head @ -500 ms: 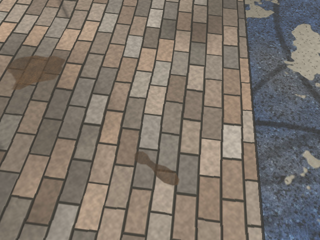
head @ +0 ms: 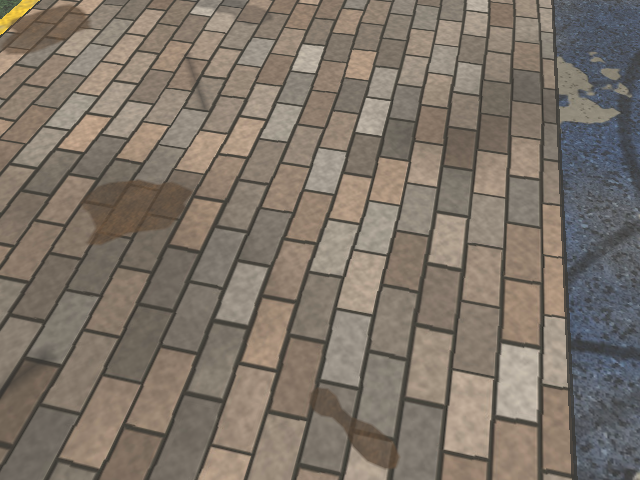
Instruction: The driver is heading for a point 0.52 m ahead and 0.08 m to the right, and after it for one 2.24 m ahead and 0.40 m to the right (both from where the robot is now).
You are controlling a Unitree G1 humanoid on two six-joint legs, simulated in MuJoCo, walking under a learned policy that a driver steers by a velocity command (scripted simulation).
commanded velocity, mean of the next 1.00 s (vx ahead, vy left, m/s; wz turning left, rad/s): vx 0.36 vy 0.00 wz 0.01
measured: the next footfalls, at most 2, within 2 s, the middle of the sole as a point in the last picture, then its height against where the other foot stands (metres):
right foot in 0.42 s outside the picture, level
left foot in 0.90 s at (305, 445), level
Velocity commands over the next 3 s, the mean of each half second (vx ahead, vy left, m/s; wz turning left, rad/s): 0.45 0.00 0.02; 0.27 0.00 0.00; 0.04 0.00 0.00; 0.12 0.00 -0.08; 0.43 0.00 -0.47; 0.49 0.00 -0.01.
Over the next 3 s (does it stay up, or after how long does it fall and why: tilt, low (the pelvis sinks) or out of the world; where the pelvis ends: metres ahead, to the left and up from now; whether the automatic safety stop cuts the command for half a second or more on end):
stays up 1.07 -0.19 -0.02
